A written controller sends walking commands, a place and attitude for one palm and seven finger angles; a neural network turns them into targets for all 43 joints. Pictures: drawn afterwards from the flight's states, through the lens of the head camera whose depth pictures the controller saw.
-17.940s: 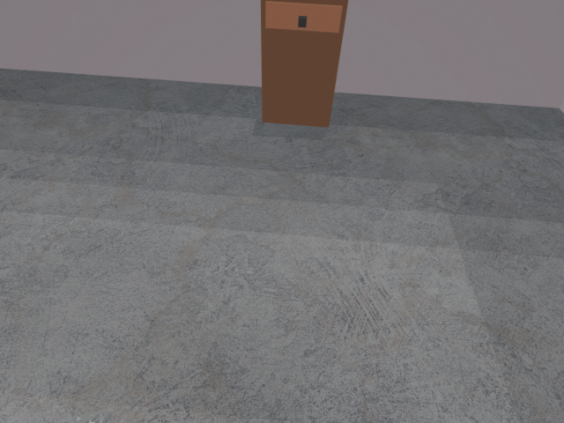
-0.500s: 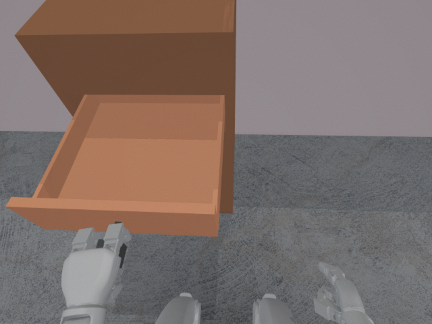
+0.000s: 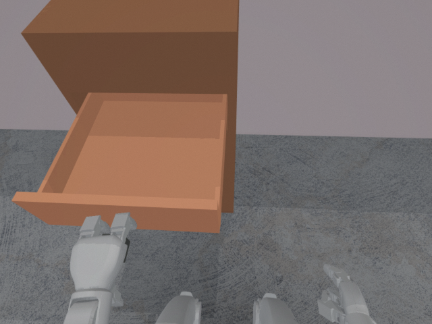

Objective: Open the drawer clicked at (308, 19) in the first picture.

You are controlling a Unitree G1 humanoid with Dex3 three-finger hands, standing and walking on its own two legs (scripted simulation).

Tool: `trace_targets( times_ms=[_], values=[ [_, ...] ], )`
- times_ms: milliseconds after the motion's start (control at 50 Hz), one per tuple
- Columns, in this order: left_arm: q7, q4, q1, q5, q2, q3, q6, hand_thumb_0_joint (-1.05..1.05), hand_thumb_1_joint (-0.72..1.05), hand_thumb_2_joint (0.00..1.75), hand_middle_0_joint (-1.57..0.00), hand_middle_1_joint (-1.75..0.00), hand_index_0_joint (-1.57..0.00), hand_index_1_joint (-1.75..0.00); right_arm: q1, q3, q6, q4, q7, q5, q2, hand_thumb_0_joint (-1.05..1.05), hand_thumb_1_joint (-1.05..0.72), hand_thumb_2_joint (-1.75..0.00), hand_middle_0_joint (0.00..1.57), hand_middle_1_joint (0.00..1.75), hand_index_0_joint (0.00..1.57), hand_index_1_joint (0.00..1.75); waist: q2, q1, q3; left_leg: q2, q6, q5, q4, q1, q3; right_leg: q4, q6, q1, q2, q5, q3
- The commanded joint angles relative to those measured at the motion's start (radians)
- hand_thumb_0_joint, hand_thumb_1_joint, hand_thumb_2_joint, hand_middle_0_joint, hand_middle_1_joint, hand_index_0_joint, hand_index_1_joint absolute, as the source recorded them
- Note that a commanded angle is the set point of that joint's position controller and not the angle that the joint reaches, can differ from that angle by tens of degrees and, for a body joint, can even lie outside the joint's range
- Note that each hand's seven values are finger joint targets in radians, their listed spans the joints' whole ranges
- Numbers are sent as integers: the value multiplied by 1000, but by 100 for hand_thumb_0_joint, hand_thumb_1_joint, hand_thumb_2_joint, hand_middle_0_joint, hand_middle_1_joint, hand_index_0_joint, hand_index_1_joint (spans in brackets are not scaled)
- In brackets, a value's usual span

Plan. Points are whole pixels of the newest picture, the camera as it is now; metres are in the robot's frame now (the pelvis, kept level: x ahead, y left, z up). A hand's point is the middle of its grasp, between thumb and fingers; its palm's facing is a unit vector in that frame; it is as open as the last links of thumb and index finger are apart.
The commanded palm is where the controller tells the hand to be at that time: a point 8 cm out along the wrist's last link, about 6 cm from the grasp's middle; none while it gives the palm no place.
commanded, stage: lift the hand off the handle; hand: left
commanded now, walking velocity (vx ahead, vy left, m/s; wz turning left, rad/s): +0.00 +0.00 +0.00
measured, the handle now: (116, 237) +0.27 +0.22 -0.03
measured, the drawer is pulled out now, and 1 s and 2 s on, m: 0.30 0.30 0.30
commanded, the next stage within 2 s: none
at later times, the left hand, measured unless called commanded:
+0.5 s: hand (108, 254) +0.24 +0.22 -0.02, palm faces -0.02 -0.08 -1.00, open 13.5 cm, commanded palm +0.22 +0.22 +0.05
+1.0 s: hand (97, 247) +0.24 +0.22 +0.03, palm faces +0.01 -0.10 -1.00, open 13.5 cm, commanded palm +0.22 +0.22 +0.09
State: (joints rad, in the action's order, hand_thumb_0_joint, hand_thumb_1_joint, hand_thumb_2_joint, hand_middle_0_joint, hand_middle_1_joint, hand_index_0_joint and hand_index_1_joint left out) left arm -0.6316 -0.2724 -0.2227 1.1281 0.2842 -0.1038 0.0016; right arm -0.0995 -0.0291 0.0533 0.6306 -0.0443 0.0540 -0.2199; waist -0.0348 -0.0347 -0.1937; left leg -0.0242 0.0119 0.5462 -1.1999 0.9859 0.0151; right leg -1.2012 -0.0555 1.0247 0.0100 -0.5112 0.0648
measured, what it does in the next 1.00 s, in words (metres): stands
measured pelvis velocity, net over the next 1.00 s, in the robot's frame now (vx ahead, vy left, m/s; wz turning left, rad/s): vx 0.03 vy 0.01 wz -0.02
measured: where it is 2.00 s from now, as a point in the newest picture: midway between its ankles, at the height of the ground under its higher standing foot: outside the picture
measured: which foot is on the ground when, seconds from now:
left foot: down 0.00-1.00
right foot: down 0.00-1.00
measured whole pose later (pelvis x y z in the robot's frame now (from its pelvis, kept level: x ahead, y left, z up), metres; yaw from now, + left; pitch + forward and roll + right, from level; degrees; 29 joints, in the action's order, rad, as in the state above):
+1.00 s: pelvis +0.03 +0.01 +0.04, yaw -1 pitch +13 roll +0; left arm -0.52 -0.05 -0.38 1.08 0.30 -0.12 -0.04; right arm -0.13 -0.01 0.09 0.56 0.00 0.05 -0.22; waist -0.05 -0.05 -0.16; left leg -0.02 0.00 0.50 -0.96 0.69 0.03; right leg -0.97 -0.04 0.73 0.00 -0.46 0.04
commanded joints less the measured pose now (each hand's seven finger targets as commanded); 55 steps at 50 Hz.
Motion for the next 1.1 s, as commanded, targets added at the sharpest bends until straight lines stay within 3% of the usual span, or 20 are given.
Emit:
trace_targets(
  times_ms=[0, 40, 100, 140, 260, 280, 300, 340, 440, 540, 600, 700, 740, 840, 920, 980, 1060, 1080],
  values=[
    [-26, 171, 130, 0, 139, 81, -13, 0, -50, 30, -30, -120, -30, -120, 55, -41, -50, -139, -15, 3, -112, 0, -90, -90, 20, 30, 20, 30, 38, 16, -258, 56, -42, -163, 157, -170, 10, 245, 18, -217, -19, 162, -67],
    [-28, 198, 121, -5, 147, 85, -22, 0, -50, 30, -30, -120, -30, -120, 55, -40, -48, -145, -15, 2, -113, 0, -90, -90, 20, 30, 20, 30, 23, 15, -282, 54, -42, -190, 169, -203, 7, 246, 15, -238, -22, 192, -60],
    [-19, 217, 87, -21, 146, 88, -22, 0, -50, 30, -30, -120, -30, -120, 56, -39, -48, -149, -17, -1, -110, 0, -90, -90, 20, 30, 20, 30, 64, 15, -262, 55, -43, -191, 182, -202, 10, 268, 22, -273, -20, 209, -70],
    [-18, 233, 74, -24, 168, 110, -20, 0, -50, 30, -30, -120, -30, -120, 61, -34, -47, -153, -20, -1, -113, 0, -90, -90, 20, 30, 20, 30, 45, 13, -252, 55, -42, -193, 193, -210, 7, 271, 17, -276, -21, 206, -64],
    [-24, 254, 75, -14, 137, 78, -18, 0, -50, 30, -30, -120, -30, -120, 53, -36, -45, -158, -10, 2, -111, 0, -90, -90, 20, 30, 20, 30, 20, 15, -237, 52, -41, -209, 220, -263, 7, 284, 14, -263, -25, 199, -50],
    [-23, 268, 88, -18, 130, 67, -18, 0, -50, 30, -30, -120, -30, -120, 50, -38, -47, -158, -8, 2, -111, 0, -90, -90, 20, 30, 20, 30, 24, 24, -232, 51, -42, -216, 222, -278, 6, 288, 14, -263, -26, 211, -48],
    [-25, 272, 61, -18, 141, 84, -19, 0, -50, 30, -30, -120, -30, -120, 47, -40, -46, -162, -6, 2, -112, 0, -90, -90, 20, 30, 20, 30, 21, 12, -237, 52, -40, -228, 230, -286, 5, 286, 12, -274, -29, 217, -44],
    [-24, 292, 60, -20, 136, 73, -27, 0, -50, 30, -30, -120, -30, -120, 56, -36, -44, -170, -3, 3, -115, 0, -90, -90, 20, 30, 20, 30, 17, 21, -236, 50, -41, -242, 234, -302, 5, 292, 11, -278, -27, 234, -42],
    [-17, 302, 38, -23, 161, 100, -41, 0, -50, 30, -30, -120, -30, -120, 59, -34, -36, -173, -3, 1, -117, 0, -90, -90, 20, 30, 20, 30, 26, 13, -223, 52, -41, -256, 254, -313, 7, 311, 12, -320, -28, 269, -50],
    [-1, 348, 6, -32, 158, 94, -39, 0, -50, 30, -30, -120, -30, -120, 60, -34, -33, -183, 3, -1, -116, 0, -90, -90, 20, 30, 20, 30, 1, 10, -221, 50, -39, -300, 275, -362, 8, 322, 10, -341, -31, 313, -48],
    [12, 364, -4, -31, 123, 49, -40, 0, -50, 30, -30, -120, -30, -120, 56, -33, -28, -190, 14, 1, -114, 0, -90, -90, 20, 30, 20, 30, 5, 15, -200, 48, -37, -306, 289, -383, 5, 333, 11, -334, -32, 300, -40],
    [32, 383, -52, -32, 122, 44, -44, 0, -50, 30, -30, -120, -30, -120, 57, -30, -21, -209, 25, -1, -113, 0, -90, -90, 20, 30, 20, 30, 21, 8, -179, 47, -37, -319, 311, -401, 5, 350, 12, -361, -33, 315, -38],
    [35, 376, -43, -30, 139, 62, -47, 0, -50, 30, -30, -120, -30, -120, 58, -28, -20, -211, 24, -2, -113, 0, -90, -90, 20, 30, 20, 30, 45, 11, -164, 46, -38, -319, 318, -401, 2, 360, 11, -371, -34, 322, -39],
    [49, 412, -64, -37, 169, 96, -41, 0, -50, 30, -30, -120, -30, -120, 63, -26, -19, -220, 22, -4, -110, 0, -90, -90, 20, 30, 20, 30, 26, -8, -180, 50, -37, -328, 338, -420, 10, 377, 11, -423, -32, 351, -54],
    [62, 446, -85, -45, 140, 63, -35, 0, -50, 30, -30, -120, -30, -120, 62, -26, -17, -223, 32, -4, -105, 0, -90, -90, 20, 30, 20, 30, 9, -4, -161, 48, -37, -352, 350, -448, 10, 387, 10, -423, -33, 362, -48],
    [73, 427, -82, -50, 152, 79, -39, 0, -50, 30, -30, -120, -30, -120, 61, -26, -15, -220, 31, -7, -107, 0, -90, -90, 20, 30, 20, 30, 57, 3, -132, 49, -39, -328, 360, -434, 9, 404, 16, -438, -32, 362, -54],
    [88, 436, -92, -52, 174, 100, -40, 0, -50, 30, -30, -120, -30, -120, 71, -20, -13, -222, 29, -10, -106, 0, -90, -90, 20, 30, 20, 30, 38, -12, -142, 53, -37, -332, 381, -445, 15, 418, 16, -475, -28, 375, -64],
    [95, 435, -89, -55, 154, 78, -43, 0, -50, 30, -30, -120, -30, -120, 68, -23, -13, -222, 29, -12, -106, 0, -90, -90, 20, 30, 20, 30, 35, -6, -126, 53, -38, -328, 386, -451, 15, 426, 16, -472, -29, 369, -61]
  ],
)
